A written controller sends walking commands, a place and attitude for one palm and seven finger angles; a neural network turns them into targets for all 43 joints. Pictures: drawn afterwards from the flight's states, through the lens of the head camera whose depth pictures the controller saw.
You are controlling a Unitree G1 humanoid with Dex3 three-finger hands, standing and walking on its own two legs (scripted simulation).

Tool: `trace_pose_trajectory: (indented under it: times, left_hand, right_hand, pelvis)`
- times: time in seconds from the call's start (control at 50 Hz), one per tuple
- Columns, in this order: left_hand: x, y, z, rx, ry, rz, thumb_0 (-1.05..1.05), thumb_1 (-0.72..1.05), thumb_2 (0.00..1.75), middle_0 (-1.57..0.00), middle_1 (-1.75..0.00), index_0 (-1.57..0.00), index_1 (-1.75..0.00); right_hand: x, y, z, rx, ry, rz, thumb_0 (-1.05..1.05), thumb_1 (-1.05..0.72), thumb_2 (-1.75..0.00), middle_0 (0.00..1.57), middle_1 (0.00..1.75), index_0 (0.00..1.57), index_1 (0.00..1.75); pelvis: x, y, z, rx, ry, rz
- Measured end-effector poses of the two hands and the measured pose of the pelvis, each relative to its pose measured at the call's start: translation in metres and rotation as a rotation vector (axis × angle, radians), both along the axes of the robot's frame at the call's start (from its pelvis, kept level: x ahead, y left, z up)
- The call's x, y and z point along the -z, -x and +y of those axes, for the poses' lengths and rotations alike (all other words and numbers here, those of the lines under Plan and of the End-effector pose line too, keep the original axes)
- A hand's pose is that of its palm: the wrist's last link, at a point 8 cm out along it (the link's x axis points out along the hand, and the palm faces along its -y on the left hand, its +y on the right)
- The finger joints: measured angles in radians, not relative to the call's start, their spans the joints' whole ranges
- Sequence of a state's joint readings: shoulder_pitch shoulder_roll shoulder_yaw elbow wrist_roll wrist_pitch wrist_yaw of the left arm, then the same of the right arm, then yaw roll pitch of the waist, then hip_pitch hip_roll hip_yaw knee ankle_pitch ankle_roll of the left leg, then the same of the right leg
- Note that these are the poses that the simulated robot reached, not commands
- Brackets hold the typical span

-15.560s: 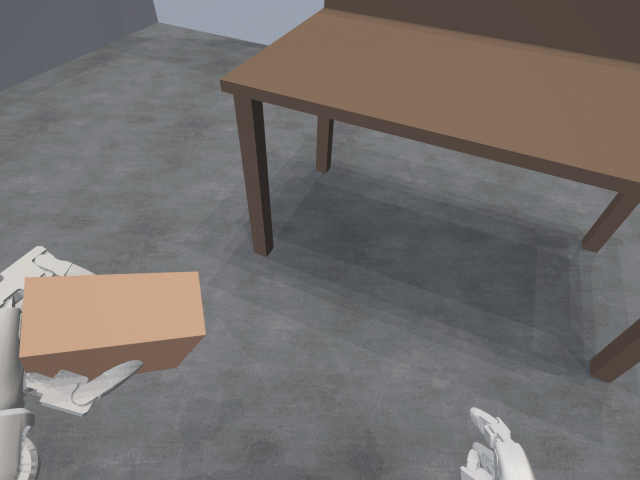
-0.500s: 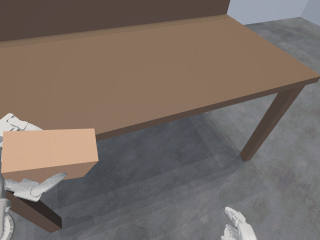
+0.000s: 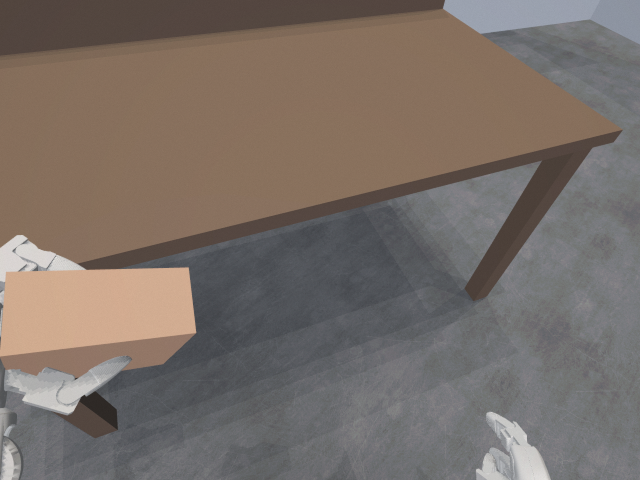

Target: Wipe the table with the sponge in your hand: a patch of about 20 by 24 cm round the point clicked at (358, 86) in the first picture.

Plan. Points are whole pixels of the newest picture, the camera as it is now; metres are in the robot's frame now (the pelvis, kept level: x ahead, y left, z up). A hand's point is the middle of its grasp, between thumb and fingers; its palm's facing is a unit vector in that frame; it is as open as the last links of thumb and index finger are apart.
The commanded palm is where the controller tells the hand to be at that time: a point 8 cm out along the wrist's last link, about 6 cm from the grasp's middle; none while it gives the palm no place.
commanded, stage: come to a stop and stand still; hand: left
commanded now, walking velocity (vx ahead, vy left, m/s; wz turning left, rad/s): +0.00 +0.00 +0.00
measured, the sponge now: (128, 325) +0.22 +0.21 +0.13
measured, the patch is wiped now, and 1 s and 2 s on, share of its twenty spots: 0.00 0.00 0.00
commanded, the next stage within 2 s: look again from close up in 0.32 s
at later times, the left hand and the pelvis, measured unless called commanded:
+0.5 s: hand out of the picture +0.21 +0.30 +0.20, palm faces +0.49 -0.72 -0.49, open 10.3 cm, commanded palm +0.12 +0.29 +0.18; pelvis -0.03 +0.00 +0.00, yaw +1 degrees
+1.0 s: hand (11, 280) +0.23 +0.30 +0.18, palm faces +0.48 -0.82 -0.30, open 10.3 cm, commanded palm +0.18 +0.33 +0.18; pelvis +0.02 +0.04 +0.00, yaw +1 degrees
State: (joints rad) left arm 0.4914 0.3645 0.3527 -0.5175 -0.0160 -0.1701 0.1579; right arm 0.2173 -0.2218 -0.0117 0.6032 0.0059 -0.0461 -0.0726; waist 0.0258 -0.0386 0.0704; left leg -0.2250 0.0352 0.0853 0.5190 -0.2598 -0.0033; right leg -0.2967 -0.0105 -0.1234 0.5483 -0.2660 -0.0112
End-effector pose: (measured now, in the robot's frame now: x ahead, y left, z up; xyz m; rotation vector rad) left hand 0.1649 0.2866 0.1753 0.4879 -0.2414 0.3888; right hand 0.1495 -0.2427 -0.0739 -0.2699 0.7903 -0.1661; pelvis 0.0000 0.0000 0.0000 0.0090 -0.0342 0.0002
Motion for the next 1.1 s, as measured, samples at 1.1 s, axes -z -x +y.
trace_pose_trajectory:
  times: [1.1]
  left_hand:
    - [0.007, -0.057, 0.046, 0.054, 0.046, -0.065, 0.0, -0.5, 0.99, -0.75, -1.34, -0.73, -1.33]
  right_hand:
    - [-0.011, -0.075, 0.078, -0.145, -0.058, -0.154, 0.01, -0.91, -0.9, 0.2, 0.3, 0.21, 0.3]
  pelvis:
    - [0.006, -0.046, 0.049, -0.026, 0.036, 0.049]
